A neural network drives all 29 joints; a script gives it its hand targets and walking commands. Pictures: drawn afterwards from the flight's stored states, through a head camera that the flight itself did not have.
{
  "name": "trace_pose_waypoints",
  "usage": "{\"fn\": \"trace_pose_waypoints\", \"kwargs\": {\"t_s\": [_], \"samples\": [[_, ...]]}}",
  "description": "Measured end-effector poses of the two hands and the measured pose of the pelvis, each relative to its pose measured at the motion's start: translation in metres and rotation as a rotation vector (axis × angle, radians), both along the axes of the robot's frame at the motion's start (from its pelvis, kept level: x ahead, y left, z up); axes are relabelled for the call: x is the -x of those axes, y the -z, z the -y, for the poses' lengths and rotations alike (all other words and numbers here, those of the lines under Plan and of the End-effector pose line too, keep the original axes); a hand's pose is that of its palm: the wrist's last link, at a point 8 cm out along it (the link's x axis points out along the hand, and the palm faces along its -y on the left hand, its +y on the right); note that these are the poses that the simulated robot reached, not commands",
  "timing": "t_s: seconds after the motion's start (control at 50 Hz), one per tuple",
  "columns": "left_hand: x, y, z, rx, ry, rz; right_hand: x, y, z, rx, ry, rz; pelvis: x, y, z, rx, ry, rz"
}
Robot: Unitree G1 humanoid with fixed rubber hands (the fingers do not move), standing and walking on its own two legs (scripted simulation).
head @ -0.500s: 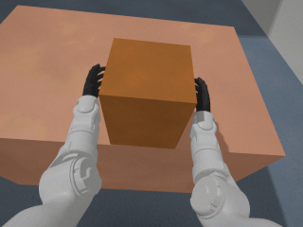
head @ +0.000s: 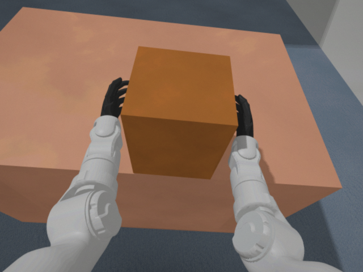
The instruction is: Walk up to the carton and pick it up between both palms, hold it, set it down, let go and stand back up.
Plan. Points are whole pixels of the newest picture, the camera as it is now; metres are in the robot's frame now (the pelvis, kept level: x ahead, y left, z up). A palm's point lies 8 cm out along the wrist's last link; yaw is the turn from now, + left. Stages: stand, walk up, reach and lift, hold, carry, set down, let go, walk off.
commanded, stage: reach and lift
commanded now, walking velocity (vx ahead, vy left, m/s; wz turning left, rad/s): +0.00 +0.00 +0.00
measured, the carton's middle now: (177, 119) +0.46 +0.03 +0.03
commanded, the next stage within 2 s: none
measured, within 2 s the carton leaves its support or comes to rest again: leaves its support in 0.26 s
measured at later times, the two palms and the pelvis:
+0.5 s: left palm (106, 119) +0.40 +0.18 +0.08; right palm (246, 133) +0.39 -0.12 +0.09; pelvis -0.02 -0.01 +0.00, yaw +1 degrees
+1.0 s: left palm (101, 109) +0.39 +0.18 +0.13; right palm (256, 126) +0.38 -0.12 +0.13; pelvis -0.02 +0.00 +0.00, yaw +1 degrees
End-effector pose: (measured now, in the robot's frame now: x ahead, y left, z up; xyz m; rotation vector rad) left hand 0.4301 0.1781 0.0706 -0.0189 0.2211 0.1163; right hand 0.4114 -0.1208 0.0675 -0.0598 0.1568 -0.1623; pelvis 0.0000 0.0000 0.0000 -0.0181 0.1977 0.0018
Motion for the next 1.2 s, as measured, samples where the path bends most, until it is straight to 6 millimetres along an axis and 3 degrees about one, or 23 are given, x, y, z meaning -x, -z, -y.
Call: {"fn": "trace_pose_waypoints", "kwargs": {"t_s": [0.38, 0.76, 1.2], "samples": [[0.025, -0.002, -0.003, 0.017, -0.022, 0.024, 0.017, -0.008, -0.002, 0.016, -0.034, 0.030, 0.013, -0.001, 0.006, 0.001, -0.019, 0.009], [0.031, -0.047, -0.001, 0.006, -0.003, 0.049, 0.026, -0.049, 0.001, -0.021, -0.018, 0.063, 0.022, -0.004, 0.004, -0.003, -0.015, 0.104], [0.051, -0.079, 0.003, -0.032, -0.009, 0.022, 0.043, -0.079, 0.005, -0.066, -0.021, 0.049, 0.024, -0.004, 0.002, -0.002, -0.019, 0.245]]}}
